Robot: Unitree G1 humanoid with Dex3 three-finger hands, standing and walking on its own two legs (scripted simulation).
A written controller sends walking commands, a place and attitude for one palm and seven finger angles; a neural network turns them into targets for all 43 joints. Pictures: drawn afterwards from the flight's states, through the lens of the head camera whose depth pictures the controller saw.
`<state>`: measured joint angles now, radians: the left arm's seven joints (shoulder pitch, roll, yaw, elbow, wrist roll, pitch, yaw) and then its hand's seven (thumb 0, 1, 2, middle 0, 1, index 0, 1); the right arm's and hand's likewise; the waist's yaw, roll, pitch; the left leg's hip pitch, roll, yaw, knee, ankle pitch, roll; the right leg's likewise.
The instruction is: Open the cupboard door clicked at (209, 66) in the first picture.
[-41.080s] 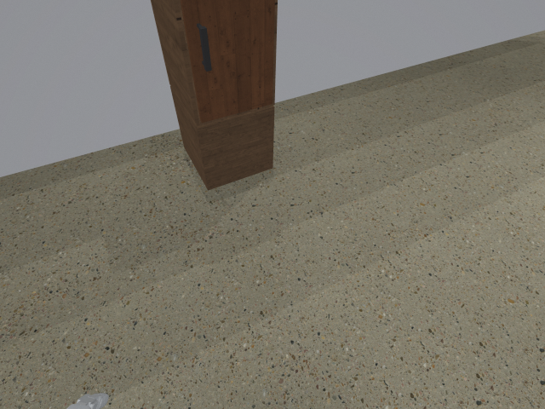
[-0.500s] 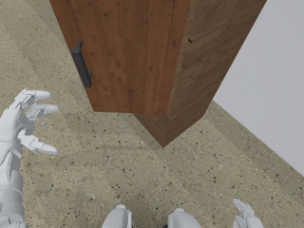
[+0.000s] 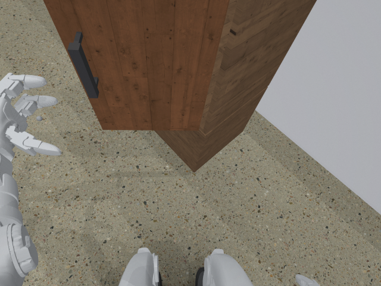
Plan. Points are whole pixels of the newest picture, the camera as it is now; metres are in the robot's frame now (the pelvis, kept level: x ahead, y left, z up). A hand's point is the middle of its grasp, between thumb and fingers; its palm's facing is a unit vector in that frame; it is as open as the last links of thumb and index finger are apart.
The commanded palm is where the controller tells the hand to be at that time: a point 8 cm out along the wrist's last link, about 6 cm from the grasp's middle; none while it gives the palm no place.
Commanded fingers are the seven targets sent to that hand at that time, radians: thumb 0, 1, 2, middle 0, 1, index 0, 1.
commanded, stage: move the hooked fingers beside the handle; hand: left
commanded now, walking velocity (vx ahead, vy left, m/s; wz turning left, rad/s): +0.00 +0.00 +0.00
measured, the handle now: (86, 67) +0.57 +0.24 +0.05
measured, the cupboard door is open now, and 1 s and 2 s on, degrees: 50 50 50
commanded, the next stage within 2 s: slide the fingers in behind the handle in 1.46 s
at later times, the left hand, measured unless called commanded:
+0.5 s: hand (49, 90) +0.49 +0.29 +0.06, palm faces +0.03 -1.00 -0.03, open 14.0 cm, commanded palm +0.48 +0.33 +0.05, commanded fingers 0.00 -0.50 0.30 -0.30 -1.20 -0.30 -1.20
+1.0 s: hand (52, 83) +0.52 +0.30 +0.05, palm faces +0.05 -1.00 -0.03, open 14.0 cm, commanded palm +0.50 +0.33 +0.05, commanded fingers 0.00 -0.50 0.30 -0.30 -1.20 -0.30 -1.20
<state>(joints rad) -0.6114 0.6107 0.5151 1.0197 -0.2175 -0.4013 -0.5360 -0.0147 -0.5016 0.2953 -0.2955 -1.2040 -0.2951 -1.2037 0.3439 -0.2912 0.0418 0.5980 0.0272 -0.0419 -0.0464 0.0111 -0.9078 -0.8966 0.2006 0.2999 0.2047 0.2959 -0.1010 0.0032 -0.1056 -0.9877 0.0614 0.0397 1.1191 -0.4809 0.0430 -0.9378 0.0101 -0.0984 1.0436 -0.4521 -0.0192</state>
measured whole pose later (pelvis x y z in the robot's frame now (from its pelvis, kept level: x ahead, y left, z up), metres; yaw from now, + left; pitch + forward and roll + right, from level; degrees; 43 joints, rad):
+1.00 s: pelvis +0.00 +0.01 -0.01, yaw -2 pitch +26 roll -6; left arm -0.91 0.80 0.58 1.20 -0.09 -0.35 -0.47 -0.01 -0.50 0.30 -0.30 -1.20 -0.30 -1.20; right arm 0.40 -0.29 0.08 0.59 0.00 0.08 -0.02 0.01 -0.91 -0.90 0.20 0.30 0.21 0.30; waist -0.20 0.02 -0.09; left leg -1.14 0.08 0.02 1.18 -0.50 0.06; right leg -1.07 0.03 -0.11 1.06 -0.44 -0.01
